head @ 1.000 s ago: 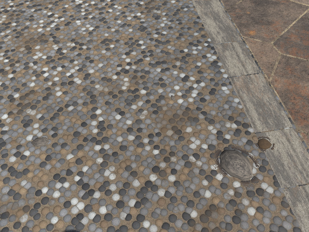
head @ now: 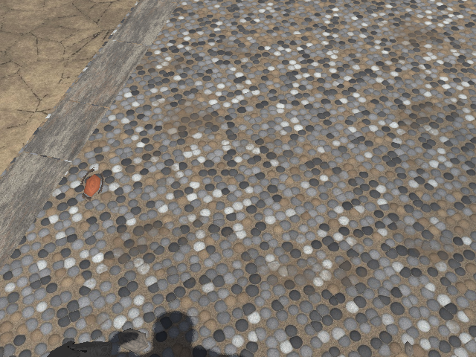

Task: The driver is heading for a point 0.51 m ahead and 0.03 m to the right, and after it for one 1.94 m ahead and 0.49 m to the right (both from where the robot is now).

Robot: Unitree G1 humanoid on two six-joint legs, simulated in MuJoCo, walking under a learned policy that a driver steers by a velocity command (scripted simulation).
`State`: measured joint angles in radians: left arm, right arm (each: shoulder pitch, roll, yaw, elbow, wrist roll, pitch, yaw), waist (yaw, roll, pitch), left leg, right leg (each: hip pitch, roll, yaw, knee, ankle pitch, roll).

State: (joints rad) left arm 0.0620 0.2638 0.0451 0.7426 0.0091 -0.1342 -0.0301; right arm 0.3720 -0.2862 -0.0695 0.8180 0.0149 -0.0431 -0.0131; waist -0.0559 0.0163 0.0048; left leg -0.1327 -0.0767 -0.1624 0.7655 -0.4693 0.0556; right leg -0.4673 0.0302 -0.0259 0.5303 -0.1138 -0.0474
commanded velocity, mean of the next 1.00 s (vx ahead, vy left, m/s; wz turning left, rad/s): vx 0.18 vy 0.00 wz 0.04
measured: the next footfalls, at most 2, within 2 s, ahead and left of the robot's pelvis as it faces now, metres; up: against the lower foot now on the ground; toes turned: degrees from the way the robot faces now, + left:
left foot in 0.40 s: +0.34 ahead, +0.12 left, +0.00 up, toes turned +0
right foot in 0.66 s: +0.26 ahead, -0.13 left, +0.00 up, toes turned -1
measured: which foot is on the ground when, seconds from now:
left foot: up 0.00-0.38, down 0.40-1.00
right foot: down 0.00-0.42, up 0.44-0.64, down 0.66-1.00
